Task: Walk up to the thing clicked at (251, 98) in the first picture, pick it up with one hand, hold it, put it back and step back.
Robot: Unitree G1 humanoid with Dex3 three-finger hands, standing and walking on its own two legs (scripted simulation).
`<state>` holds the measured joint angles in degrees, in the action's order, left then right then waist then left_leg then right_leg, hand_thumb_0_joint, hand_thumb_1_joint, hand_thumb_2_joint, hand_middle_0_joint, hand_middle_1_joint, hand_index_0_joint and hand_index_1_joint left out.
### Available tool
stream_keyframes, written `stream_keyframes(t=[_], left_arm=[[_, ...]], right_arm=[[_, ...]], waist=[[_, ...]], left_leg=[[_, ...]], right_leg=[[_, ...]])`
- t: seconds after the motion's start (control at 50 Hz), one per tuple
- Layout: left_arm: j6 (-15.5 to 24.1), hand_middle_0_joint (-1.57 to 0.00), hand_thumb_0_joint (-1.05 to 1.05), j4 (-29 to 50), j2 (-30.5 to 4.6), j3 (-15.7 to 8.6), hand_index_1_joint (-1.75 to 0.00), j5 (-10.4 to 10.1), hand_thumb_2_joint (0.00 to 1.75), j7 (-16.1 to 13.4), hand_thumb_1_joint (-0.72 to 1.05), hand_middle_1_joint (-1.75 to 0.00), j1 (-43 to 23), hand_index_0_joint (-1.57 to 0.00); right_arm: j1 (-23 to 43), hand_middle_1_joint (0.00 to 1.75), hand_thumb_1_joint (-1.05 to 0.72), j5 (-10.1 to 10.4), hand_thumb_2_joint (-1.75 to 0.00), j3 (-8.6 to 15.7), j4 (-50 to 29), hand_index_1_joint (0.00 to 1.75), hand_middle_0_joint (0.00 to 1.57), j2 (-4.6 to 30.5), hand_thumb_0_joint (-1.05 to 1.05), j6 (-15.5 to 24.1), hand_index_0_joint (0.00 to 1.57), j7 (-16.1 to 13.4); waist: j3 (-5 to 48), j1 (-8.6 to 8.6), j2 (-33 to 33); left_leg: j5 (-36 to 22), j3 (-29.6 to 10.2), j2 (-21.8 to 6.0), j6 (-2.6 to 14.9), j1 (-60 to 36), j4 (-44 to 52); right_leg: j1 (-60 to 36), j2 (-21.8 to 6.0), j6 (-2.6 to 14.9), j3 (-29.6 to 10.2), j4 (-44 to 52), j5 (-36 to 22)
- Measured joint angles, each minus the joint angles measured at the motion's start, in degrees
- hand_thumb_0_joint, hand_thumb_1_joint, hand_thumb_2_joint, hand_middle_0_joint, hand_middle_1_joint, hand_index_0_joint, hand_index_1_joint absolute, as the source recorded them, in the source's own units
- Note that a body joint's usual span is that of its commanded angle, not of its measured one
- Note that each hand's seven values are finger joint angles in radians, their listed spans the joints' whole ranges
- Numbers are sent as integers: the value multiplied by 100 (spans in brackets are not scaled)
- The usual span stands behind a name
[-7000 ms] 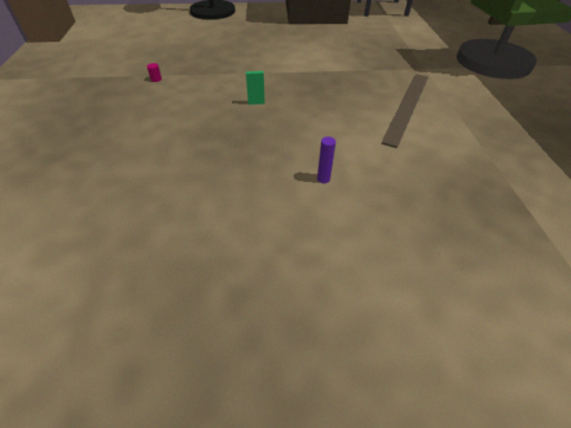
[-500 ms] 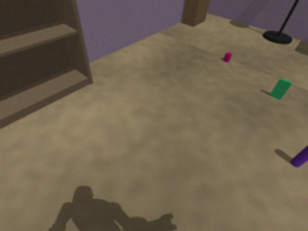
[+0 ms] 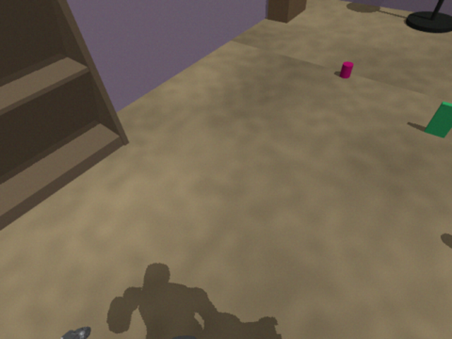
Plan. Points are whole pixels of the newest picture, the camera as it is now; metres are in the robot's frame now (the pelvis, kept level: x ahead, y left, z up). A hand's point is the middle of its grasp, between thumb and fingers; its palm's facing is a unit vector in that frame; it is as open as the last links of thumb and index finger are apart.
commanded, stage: walk up
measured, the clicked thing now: (443, 120) +1.41 -1.28 -0.66
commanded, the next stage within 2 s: none
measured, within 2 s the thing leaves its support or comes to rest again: neither
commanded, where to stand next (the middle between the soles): +0.89 +0.02 m, yaw +0 degrees
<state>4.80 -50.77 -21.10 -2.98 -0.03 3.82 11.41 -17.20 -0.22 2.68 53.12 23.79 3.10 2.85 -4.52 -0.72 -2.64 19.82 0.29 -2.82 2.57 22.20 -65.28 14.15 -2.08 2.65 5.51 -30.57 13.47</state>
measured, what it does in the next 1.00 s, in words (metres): walks ahead: left foot, then right foot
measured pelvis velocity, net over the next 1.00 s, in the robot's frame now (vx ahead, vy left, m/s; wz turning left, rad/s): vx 0.44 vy -0.04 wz -0.01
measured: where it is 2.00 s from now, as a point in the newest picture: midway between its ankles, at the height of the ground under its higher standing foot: (238, 211)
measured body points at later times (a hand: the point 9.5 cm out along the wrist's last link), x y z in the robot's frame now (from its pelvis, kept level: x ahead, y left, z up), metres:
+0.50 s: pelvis +0.26 +0.03 +0.00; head +0.28 +0.05 +0.45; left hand +0.30 +0.35 -0.13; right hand +0.36 -0.28 -0.09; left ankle +0.29 +0.14 -0.74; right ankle +0.23 -0.11 -0.66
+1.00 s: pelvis +0.44 -0.04 +0.01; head +0.46 -0.08 +0.45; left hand +0.49 +0.28 -0.08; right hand +0.52 -0.36 -0.13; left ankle +0.49 +0.13 -0.67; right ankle +0.47 -0.13 -0.74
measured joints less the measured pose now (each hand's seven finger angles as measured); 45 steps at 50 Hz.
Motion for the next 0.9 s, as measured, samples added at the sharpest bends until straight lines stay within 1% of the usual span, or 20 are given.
stream_keyframes(t=[0.08, 0.14, 0.2, 0.28, 0.3, 0.32, 0.34, 0.38, 0.42, 0.44, 0.52, 0.58, 0.62, 0.68, 0.74, 0.76, 0.78, 0.8, 0.84, 0.9], left_arm=[[10, -21, 0, -87, -47, 32, -30, 19, 90, -27, 90, -30, 374, -21], [18, -21, 0, -108, -117, 18, -30, 64, 90, -10, 90, -30, 583, -21], [27, -21, 0, -76, -207, -8, -30, 95, 90, 3, 90, -30, 695, -21], [-26, -21, 0, -68, -336, -14, -30, 103, 90, 1, 90, -30, 860, -21], [-53, -21, 0, -80, -390, -14, -30, 100, 90, -15, 90, -30, 895, -21], [-96, -21, 0, -111, -438, -21, -30, 91, 90, -50, 90, -30, 886, -21], [-147, -21, 0, -131, -415, -15, -30, 64, 90, -94, 90, -30, 870, -21], [-217, -20, 0, -176, -322, 59, -30, 18, 90, -158, 91, -30, 839, -21], [-230, -20, 1, -217, -314, 141, -30, 1, 90, -175, 91, -30, 794, -21], [-218, -20, 1, -209, -324, 152, -30, -17, 90, -171, 91, -30, 764, -21], [-178, -20, 0, -34, -366, 105, -30, -55, 90, -107, 91, -30, 592, -21], [-190, -20, 0, 61, -379, 57, -30, -16, 90, -18, 91, -30, 488, -21], [-208, -20, 0, 67, -375, 28, -30, 27, 90, 49, 91, -30, 426, -21], [-194, -20, 0, 20, -340, -10, -30, 77, 90, 120, 91, -30, 345, -21], [-123, -20, 0, -15, -342, -64, -30, 121, 90, 135, 91, -30, 357, -21], [-86, -20, 0, -32, -288, -91, -30, 138, 90, 105, 91, -30, 325, -21], [-38, -20, 0, -2, -257, -99, -30, 152, 90, 69, 91, -30, 307, -21], [9, -20, 0, 41, -237, -90, -30, 142, 90, 35, 91, -30, 297, -21], [51, -20, 0, 111, -179, -44, -30, 88, 90, -13, 91, -30, 328, -21], [69, -20, 0, 125, -72, 35, -30, 44, 90, -76, 91, -30, 465, -21]], right_arm=[[206, 30, -91, -54, -89, 78, -187, 30, 21, 69, 1, 9, 20, 103], [296, 30, -91, -109, -89, 124, -210, 30, 21, 91, 0, -32, 20, 173], [386, 30, -91, -141, -89, 143, -194, 30, 20, 101, 0, -42, 20, 233], [493, 30, -91, -158, -89, 166, -166, 30, 20, 55, 1, -28, 20, 253], [535, 30, -91, -175, -89, 172, -164, 30, 20, 4, 1, -2, 20, 237], [605, 30, -91, -213, -89, 170, -178, 30, 20, -75, 1, 37, 20, 216], [652, 30, -91, -262, -89, 155, -257, 30, 20, -98, 1, 91, 20, 196], [696, 30, -91, -214, -89, 138, -427, 30, 21, -128, 1, 186, 20, 148], [667, 30, -91, -114, -89, 95, -530, 30, 21, -219, 0, 216, 20, 79], [620, 30, -90, -72, -89, 56, -568, 30, 21, -260, 0, 226, 20, 43], [337, 30, -90, 5, -89, -44, -577, 30, 21, -308, 0, 240, 20, -12], [162, 30, -90, -21, -89, -53, -524, 30, 21, -269, 0, 199, 20, -5], [88, 30, -90, -45, -89, -44, -506, 30, 21, -209, 0, 190, 20, 20], [-38, 30, -90, -56, -89, 3, -493, 30, 21, -76, 0, 163, 20, 49], [-205, 30, -90, -54, -89, 43, -434, 30, 21, 53, 1, 83, 20, 53], [-213, 30, -90, -59, -89, 67, -383, 30, 21, 111, 1, 47, 20, 36], [-209, 30, -90, -59, -89, 81, -331, 30, 21, 122, 1, 1, 20, 12], [-200, 30, -90, -58, -89, 73, -282, 30, 21, 107, 1, -48, 20, -8], [-144, 30, -91, -59, -89, 16, -184, 30, 21, 89, 1, -120, 20, -23], [-10, 30, -91, 3, -89, -4, -151, 30, 21, 114, 1, -126, 20, 6]], waist=[[54, -40, -42], [93, -62, -7], [43, -140, 56], [66, -247, 196], [71, -251, 327], [20, -255, 534], [-19, -252, 609], [-68, -142, 524], [-74, -41, 518], [-74, -4, 545], [-69, 64, 604], [-50, 58, 597], [-54, 91, 569], [-25, 189, 434], [132, 210, 270], [121, 199, 79], [107, 190, -34], [92, 152, -54], [74, 28, -26], [41, -61, -99]], left_leg=[[-633, -127, -220, -144, 716, 720], [-910, -69, -357, -269, 944, 1651], [-1289, 45, -407, -275, 871, 2661], [-1380, 283, -263, -132, 430, 3383], [-1491, 336, -150, -112, 344, 3387], [-1356, 449, -13, -109, 297, 3244], [-1145, 527, 36, -102, 286, 3059], [-826, 521, -6, -77, 167, 2878], [-745, 549, -19, -85, -163, 3086], [-748, 576, -4, -104, -358, 3254], [-689, 632, 72, -138, -1010, 3751], [-536, 719, 94, -165, -1378, 3917], [-399, 780, 100, -205, -1573, 3953], [-62, 779, 53, -296, -1734, 3758], [511, 726, -84, -354, -1731, 3198], [710, 614, -254, -247, -1639, 2807], [803, 396, -297, -151, -1431, 2226], [833, 203, -194, -119, -1173, 1579], [753, 78, 44, -91, -659, 575], [259, -55, 133, -49, 3, 177]], right_leg=[[-537, 194, 34, 21, 489, 91], [-872, 277, 25, 88, 733, 243], [-1138, 325, -57, 147, 754, 518], [-1403, 289, -189, 177, 447, 1133], [-1409, 177, -213, 162, 227, 1357], [-1311, -20, -158, 100, -207, 1540], [-1056, -88, -84, -52, -908, 1504], [-450, 124, 8, -368, -2338, 1537], [141, 267, 35, -610, -3237, 1333], [400, 273, 29, -707, -3418, 1176], [1173, 56, -94, -872, -3157, 698], [1457, -204, -222, -776, -2290, 406], [1515, -353, -254, -635, -1631, 102], [1361, -400, -211, -493, -854, -315], [999, -279, -159, -349, -524, -437], [972, -151, -140, -235, -701, -295], [958, -85, -115, -134, -881, -110], [919, -83, -90, -91, -985, 35], [735, -108, -43, -101, -897, 138], [294, -52, -37, -64, -309, 2]])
